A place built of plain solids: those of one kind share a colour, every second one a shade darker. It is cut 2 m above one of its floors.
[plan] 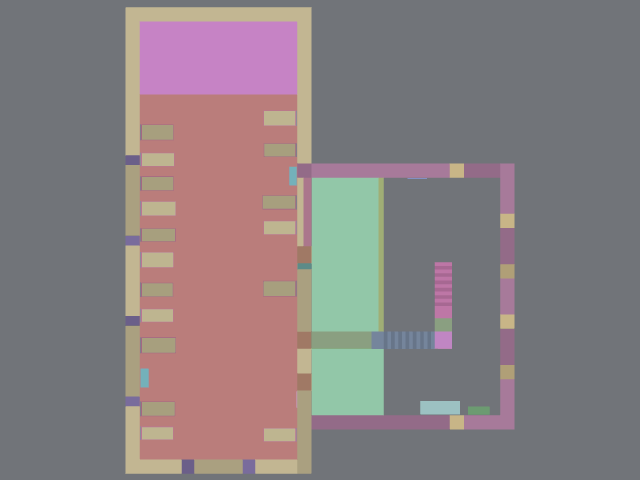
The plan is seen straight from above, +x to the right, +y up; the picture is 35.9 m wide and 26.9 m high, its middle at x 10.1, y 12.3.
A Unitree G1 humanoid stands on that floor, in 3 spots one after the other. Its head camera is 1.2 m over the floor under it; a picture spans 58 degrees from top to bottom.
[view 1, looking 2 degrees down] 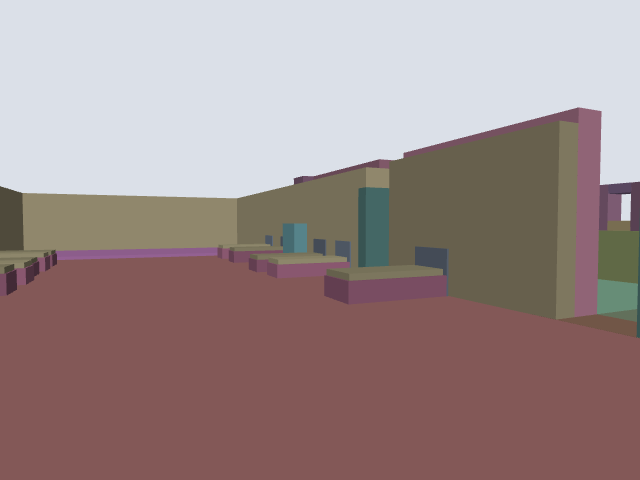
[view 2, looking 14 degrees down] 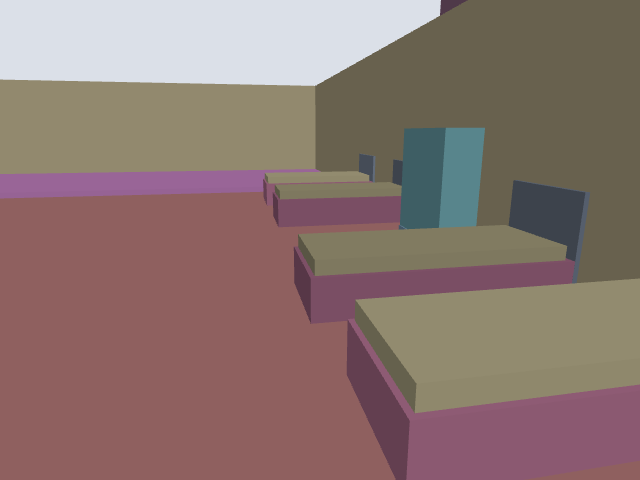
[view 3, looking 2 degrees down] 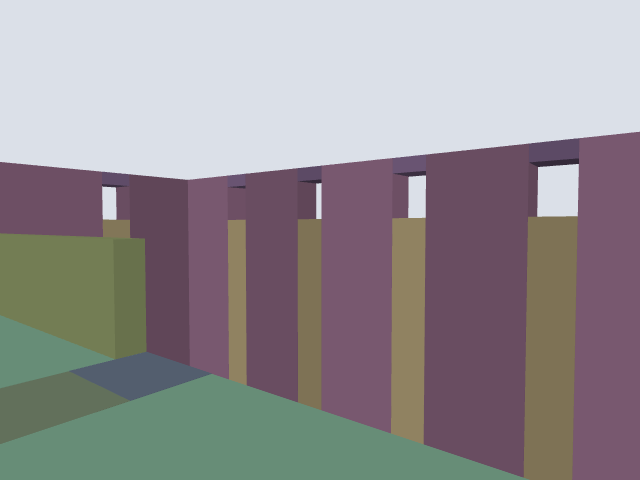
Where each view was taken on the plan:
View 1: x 3.89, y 3.40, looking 66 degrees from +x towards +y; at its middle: bed_head_dorter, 11.99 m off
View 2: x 6.43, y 11.48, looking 79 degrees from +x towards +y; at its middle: bed_pallet_dorter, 3.23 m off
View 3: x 11.49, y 3.38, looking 38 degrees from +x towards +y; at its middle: wall_vestibule_under_light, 11.07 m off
